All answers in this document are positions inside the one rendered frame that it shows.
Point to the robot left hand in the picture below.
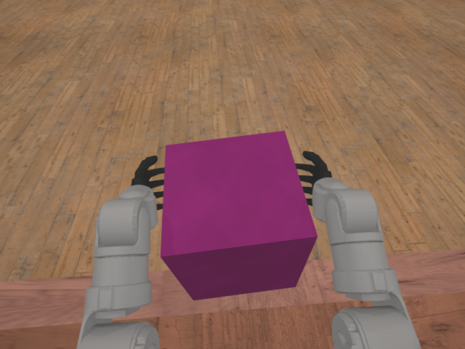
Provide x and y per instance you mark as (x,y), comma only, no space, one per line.
(142,176)

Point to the robot right upper arm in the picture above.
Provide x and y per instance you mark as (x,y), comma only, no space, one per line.
(375,327)

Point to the right robot forearm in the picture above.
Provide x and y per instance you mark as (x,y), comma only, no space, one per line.
(354,231)

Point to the left robot forearm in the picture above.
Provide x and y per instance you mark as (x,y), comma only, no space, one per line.
(120,283)

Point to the robot left upper arm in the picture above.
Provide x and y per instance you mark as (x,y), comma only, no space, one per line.
(124,335)

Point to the carton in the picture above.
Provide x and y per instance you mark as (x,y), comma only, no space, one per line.
(235,217)

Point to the robot right hand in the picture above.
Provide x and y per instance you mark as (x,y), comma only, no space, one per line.
(318,171)

